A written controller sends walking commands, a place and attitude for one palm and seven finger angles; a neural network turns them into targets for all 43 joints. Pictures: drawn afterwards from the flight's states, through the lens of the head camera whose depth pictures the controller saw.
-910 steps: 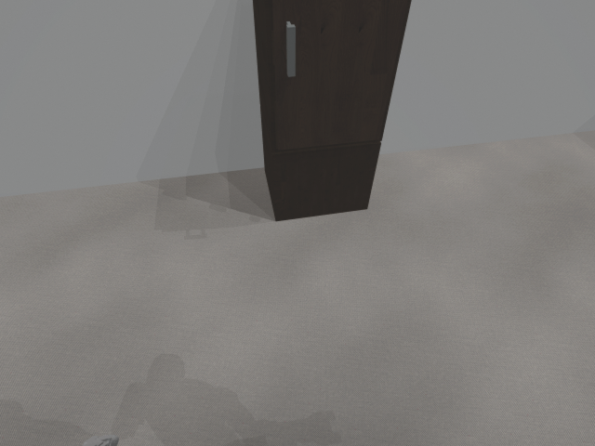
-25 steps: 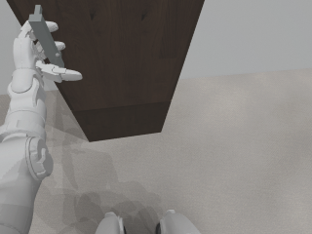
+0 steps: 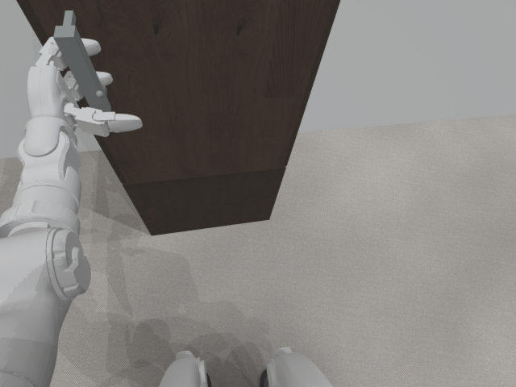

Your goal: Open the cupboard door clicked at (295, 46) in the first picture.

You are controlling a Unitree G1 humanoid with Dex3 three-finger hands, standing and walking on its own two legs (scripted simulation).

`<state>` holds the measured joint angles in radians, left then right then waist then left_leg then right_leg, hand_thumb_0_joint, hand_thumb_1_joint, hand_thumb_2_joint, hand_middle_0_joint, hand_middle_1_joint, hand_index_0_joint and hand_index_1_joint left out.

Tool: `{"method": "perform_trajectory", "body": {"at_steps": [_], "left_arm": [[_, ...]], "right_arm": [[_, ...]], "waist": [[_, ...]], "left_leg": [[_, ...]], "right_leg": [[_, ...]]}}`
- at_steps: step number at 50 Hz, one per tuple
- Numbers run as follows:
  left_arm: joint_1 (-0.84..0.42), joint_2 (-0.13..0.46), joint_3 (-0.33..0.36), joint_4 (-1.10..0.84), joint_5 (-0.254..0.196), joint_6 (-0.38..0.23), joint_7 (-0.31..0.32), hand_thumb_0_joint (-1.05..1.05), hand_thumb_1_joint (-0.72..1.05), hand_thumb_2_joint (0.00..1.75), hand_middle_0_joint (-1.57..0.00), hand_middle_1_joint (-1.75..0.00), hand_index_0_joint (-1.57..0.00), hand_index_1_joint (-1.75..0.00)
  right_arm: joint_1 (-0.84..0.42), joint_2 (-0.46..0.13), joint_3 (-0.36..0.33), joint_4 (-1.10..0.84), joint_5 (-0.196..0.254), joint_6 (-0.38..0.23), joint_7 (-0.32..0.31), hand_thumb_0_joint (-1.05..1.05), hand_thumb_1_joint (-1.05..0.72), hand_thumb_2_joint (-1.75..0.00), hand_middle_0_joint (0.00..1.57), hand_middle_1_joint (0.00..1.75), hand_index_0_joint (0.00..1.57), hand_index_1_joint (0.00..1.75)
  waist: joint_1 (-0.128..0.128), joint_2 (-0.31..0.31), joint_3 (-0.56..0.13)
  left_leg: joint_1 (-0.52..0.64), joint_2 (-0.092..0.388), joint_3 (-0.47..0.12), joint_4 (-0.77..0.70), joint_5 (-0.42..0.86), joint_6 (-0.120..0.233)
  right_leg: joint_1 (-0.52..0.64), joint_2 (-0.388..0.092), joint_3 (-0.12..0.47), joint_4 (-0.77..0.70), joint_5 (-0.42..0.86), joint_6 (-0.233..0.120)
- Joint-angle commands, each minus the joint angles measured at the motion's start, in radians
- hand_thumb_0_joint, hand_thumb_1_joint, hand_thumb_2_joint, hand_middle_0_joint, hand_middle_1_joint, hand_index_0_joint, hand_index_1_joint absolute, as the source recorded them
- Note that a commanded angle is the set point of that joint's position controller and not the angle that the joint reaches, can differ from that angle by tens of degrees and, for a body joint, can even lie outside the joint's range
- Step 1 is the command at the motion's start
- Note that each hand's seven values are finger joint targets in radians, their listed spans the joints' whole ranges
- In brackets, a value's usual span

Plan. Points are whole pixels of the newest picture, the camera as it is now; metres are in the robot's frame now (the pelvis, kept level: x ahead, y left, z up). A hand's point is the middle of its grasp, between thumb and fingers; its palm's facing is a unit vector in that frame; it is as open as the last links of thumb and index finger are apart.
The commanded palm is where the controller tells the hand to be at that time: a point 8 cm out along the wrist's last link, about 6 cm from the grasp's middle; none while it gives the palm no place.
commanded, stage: close the thumb around the handle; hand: left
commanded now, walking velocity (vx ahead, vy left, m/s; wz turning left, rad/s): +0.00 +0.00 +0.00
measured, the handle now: (87, 68) +0.59 +0.20 +0.10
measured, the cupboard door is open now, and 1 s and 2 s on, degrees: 0 5 42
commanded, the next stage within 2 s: pull the door open along its arc in 0.54 s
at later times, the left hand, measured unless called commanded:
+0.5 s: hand (102, 92) +0.54 +0.18 +0.10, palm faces +0.09 -1.00 -0.01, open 5.8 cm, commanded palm +0.51 +0.21 +0.10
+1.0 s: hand (105, 112) +0.50 +0.17 +0.10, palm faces +0.06 -1.00 +0.00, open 6.0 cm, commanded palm +0.44 +0.21 +0.10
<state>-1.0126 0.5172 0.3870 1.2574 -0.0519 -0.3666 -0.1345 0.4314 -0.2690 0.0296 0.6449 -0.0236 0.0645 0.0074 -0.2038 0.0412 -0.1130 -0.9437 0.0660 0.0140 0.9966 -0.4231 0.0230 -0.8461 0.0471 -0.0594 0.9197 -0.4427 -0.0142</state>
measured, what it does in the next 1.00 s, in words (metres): stands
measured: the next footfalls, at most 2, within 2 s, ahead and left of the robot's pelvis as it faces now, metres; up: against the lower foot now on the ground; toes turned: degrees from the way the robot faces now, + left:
none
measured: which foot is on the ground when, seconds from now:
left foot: down 0.00-1.00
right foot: down 0.00-1.00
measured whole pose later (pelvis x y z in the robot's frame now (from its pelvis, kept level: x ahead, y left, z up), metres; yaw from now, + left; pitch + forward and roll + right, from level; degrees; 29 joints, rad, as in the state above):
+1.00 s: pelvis +0.02 +0.00 +0.01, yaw -1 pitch +19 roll -3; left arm -0.75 0.39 0.35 1.00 -0.13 -0.36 -0.13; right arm 0.44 -0.26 0.01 0.61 0.00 0.10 0.02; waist -0.15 0.04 -0.14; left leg -0.83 0.07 0.04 0.93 -0.43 0.02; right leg -0.75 0.05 -0.03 0.87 -0.44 -0.02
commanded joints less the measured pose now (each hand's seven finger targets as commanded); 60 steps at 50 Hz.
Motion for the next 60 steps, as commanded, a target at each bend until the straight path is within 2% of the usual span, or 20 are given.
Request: {"method": "perform_trajectory", "body": {"at_steps": [1, 6, 7, 9, 17, 22, 24, 32, 38, 40, 44, 46, 49, 52, 54, 55, 56, 58, 59, 60], "left_arm": [[-0.490, 0.237, 0.020, -0.216, -0.006, -0.064, 0.005, 0.00, 0.00, 0.52, -0.34, -1.25, -0.34, -1.25], [-0.500, 0.208, 0.001, -0.264, -0.007, -0.085, 0.005, 0.00, 0.28, 0.64, -0.36, -1.28, -0.36, -1.28], [-0.493, 0.179, -0.016, -0.243, -0.008, -0.079, 0.004, 0.00, 0.34, 0.66, -0.36, -1.29, -0.36, -1.29], [-0.466, 0.224, 0.019, -0.217, -0.010, -0.064, 0.006, 0.00, 0.45, 0.71, -0.37, -1.30, -0.37, -1.30], [-0.503, 0.181, -0.018, -0.213, -0.002, -0.067, 0.019, 0.00, 0.90, 0.90, -0.40, -1.35, -0.40, -1.35], [-0.505, 0.206, 0.002, -0.251, 0.002, -0.080, 0.021, 0.00, 0.90, 0.90, -0.40, -1.35, -0.40, -1.35], [-0.492, 0.172, -0.021, -0.239, -0.003, -0.074, 0.016, 0.00, 0.90, 0.90, -0.40, -1.35, -0.40, -1.35], [-0.516, 0.225, 0.002, -0.201, 0.002, -0.060, 0.013, 0.00, 0.90, 0.90, -0.40, -1.35, -0.40, -1.35], [-0.374, 0.199, 0.012, -0.270, -0.025, -0.065, -0.008, 0.00, 0.90, 0.90, -0.40, -1.35, -0.40, -1.35], [-0.321, 0.189, 0.022, -0.300, -0.035, -0.072, -0.010, 0.00, 0.90, 0.90, -0.40, -1.35, -0.40, -1.35], [-0.151, 0.124, -0.003, -0.358, -0.063, -0.062, -0.020, 0.00, 0.90, 0.90, -0.40, -1.35, -0.40, -1.35], [-0.056, 0.100, -0.008, -0.420, -0.074, -0.058, -0.018, 0.00, 0.90, 0.90, -0.40, -1.35, -0.40, -1.35], [0.081, 0.021, -0.046, -0.512, -0.100, -0.037, -0.014, 0.00, 0.90, 0.90, -0.40, -1.35, -0.40, -1.35], [0.213, -0.046, -0.091, -0.639, -0.112, -0.026, 0.000, 0.00, 0.90, 0.90, -0.40, -1.35, -0.40, -1.35], [0.301, -0.101, -0.128, -0.729, -0.123, -0.016, 0.012, 0.00, 0.90, 0.90, -0.40, -1.35, -0.40, -1.35], [0.339, -0.132, -0.084, -0.790, -0.154, -0.010, 0.074, 0.00, 0.90, 0.90, -0.40, -1.35, -0.40, -1.35], [0.390, -0.199, -0.132, -0.818, -0.150, 0.004, 0.117, 0.00, 0.90, 0.90, -0.40, -1.35, -0.40, -1.35], [0.471, -0.275, -0.153, -0.905, -0.139, 0.026, 0.239, 0.00, 0.90, 0.90, -0.40, -1.35, -0.40, -1.35], [0.488, -0.316, -0.197, -0.943, -0.115, 0.035, 0.283, 0.00, 0.90, 0.90, -0.40, -1.35, -0.40, -1.35], [0.519, -0.318, -0.178, -0.992, -0.101, 0.039, 0.346, 0.00, 0.90, 0.90, -0.40, -1.35, -0.40, -1.35]], "right_arm": [[0.189, -0.183, -0.065, -0.033, 0.000, -0.012, -0.012, 0.00, -0.90, -0.90, 0.20, 0.30, 0.20, 0.30], [0.191, -0.178, -0.069, -0.030, -0.004, -0.017, -0.009, 0.00, -0.90, -0.90, 0.20, 0.30, 0.20, 0.30], [0.190, -0.176, -0.068, -0.027, -0.005, -0.017, -0.007, 0.00, -0.90, -0.90, 0.20, 0.30, 0.20, 0.30], [0.195, -0.184, -0.067, -0.029, -0.003, -0.010, -0.008, 0.00, -0.90, -0.90, 0.20, 0.30, 0.20, 0.30], [0.190, -0.180, -0.068, -0.028, -0.004, -0.013, -0.008, 0.00, -0.90, -0.90, 0.20, 0.30, 0.20, 0.30], [0.199, -0.182, -0.071, -0.023, -0.009, -0.013, -0.006, 0.00, -0.90, -0.90, 0.20, 0.30, 0.20, 0.30], [0.194, -0.178, -0.070, -0.023, -0.006, -0.014, -0.003, 0.00, -0.90, -0.90, 0.20, 0.30, 0.20, 0.30], [0.194, -0.182, -0.063, -0.021, -0.002, -0.013, -0.014, 0.00, -0.90, -0.90, 0.20, 0.30, 0.20, 0.30], [0.180, -0.175, -0.069, -0.052, 0.002, -0.008, -0.006, 0.00, -0.90, -0.90, 0.20, 0.30, 0.20, 0.30], [0.177, -0.173, -0.073, -0.063, 0.003, -0.005, -0.004, 0.00, -0.90, -0.90, 0.20, 0.30, 0.20, 0.30], [0.144, -0.165, -0.078, -0.093, 0.018, 0.003, 0.003, 0.00, -0.90, -0.90, 0.20, 0.30, 0.20, 0.30], [0.124, -0.160, -0.081, -0.112, 0.023, 0.005, 0.005, 0.00, -0.90, -0.90, 0.20, 0.30, 0.20, 0.30], [0.089, -0.150, -0.087, -0.137, 0.034, 0.005, 0.011, 0.00, -0.90, -0.90, 0.20, 0.30, 0.20, 0.30], [0.053, -0.139, -0.091, -0.155, 0.044, -0.002, 0.015, 0.00, -0.90, -0.90, 0.20, 0.30, 0.20, 0.30], [0.029, -0.131, -0.094, -0.166, 0.047, -0.012, 0.019, 0.00, -0.90, -0.90, 0.20, 0.30, 0.20, 0.30], [0.010, -0.116, -0.094, -0.175, 0.047, -0.021, 0.020, 0.00, -0.90, -0.90, 0.20, 0.30, 0.20, 0.30], [-0.010, -0.107, -0.090, -0.178, 0.046, -0.033, 0.025, 0.00, -0.90, -0.90, 0.20, 0.30, 0.20, 0.30], [-0.043, -0.095, -0.089, -0.183, 0.038, -0.047, 0.035, 0.00, -0.90, -0.90, 0.20, 0.30, 0.20, 0.30], [-0.056, -0.092, -0.090, -0.184, 0.032, -0.053, 0.039, 0.00, -0.90, -0.90, 0.20, 0.30, 0.20, 0.30], [-0.068, -0.088, -0.091, -0.188, 0.023, -0.057, 0.041, 0.00, -0.90, -0.90, 0.20, 0.30, 0.20, 0.30]], "waist": [[-0.020, 0.113, -0.437], [-0.012, 0.159, -0.508], [-0.017, 0.152, -0.483], [-0.011, 0.110, -0.461], [-0.030, 0.119, -0.432], [-0.016, 0.141, -0.498], [-0.021, 0.124, -0.471], [-0.033, 0.105, -0.440], [0.022, 0.131, -0.496], [0.037, 0.108, -0.512], [0.071, 0.049, -0.473], [0.095, 0.064, -0.475], [0.110, 0.011, -0.430], [0.128, 0.040, -0.411], [0.136, 0.009, -0.395], [0.173, 0.015, -0.389], [0.166, 0.011, -0.371], [0.187, -0.022, -0.340], [0.173, -0.029, -0.325], [0.189, -0.074, -0.332]], "left_leg": [[0.444, -0.032, -0.073, -0.073, 0.377, 0.011], [0.514, -0.029, -0.082, -0.068, 0.434, 0.004], [0.507, -0.030, -0.082, -0.066, 0.433, 0.003], [0.461, -0.031, -0.077, -0.075, 0.406, 0.007], [0.470, -0.029, -0.085, -0.075, 0.380, 0.005], [0.506, -0.028, -0.088, -0.065, 0.432, 0.003], [0.484, -0.031, -0.081, -0.069, 0.415, 0.006], [0.428, -0.036, -0.071, -0.069, 0.361, 0.015], [0.472, -0.039, -0.059, -0.082, 0.431, 0.007], [0.483, -0.041, -0.056, -0.086, 0.468, 0.009], [0.449, -0.047, -0.035, -0.112, 0.446, 0.010], [0.462, -0.050, -0.025, -0.123, 0.478, 0.009], [0.459, -0.052, -0.012, -0.146, 0.470, 0.011], [0.505, -0.049, -0.007, -0.159, 0.522, 0.009], [0.517, -0.048, -0.006, -0.170, 0.524, 0.007], [0.510, -0.049, 0.000, -0.174, 0.543, 0.004], [0.516, -0.049, 0.001, -0.183, 0.533, 0.000], [0.506, -0.047, -0.002, -0.195, 0.525, -0.009], [0.512, -0.049, 0.000, -0.195, 0.506, -0.009], [0.504, -0.049, -0.004, -0.195, 0.509, -0.008]], "right_leg": [[0.065, 0.022, 0.027, -0.105, 0.333, 0.002], [0.055, 0.023, 0.021, -0.092, 0.353, -0.002], [0.046, 0.024, 0.018, -0.093, 0.350, -0.002], [0.078, 0.024, 0.021, -0.100, 0.348, 0.001], [0.027, 0.023, 0.018, -0.102, 0.311, 0.000], [0.044, 0.023, 0.019, -0.090, 0.345, -0.002], [0.055, 0.025, 0.020, -0.098, 0.348, -0.001], [0.069, 0.020, 0.031, -0.110, 0.333, 0.004], [0.133, 0.024, 0.026, -0.101, 0.401, -0.002], [0.167, 0.027, 0.024, -0.098, 0.440, -0.003], [0.237, 0.029, 0.024, -0.114, 0.471, -0.001], [0.267, 0.025, 0.023, -0.114, 0.511, -0.003], [0.301, 0.024, 0.020, -0.133, 0.527, 0.001], [0.312, 0.019, 0.018, -0.136, 0.559, 0.000], [0.332, 0.018, 0.013, -0.143, 0.565, 0.001], [0.349, 0.018, 0.009, -0.147, 0.559, 0.001], [0.343, 0.017, 0.002, -0.149, 0.552, 0.005], [0.355, 0.013, -0.010, -0.148, 0.527, 0.004], [0.350, 0.012, -0.011, -0.151, 0.523, 0.005], [0.373, 0.010, -0.013, -0.147, 0.522, 0.004]]}}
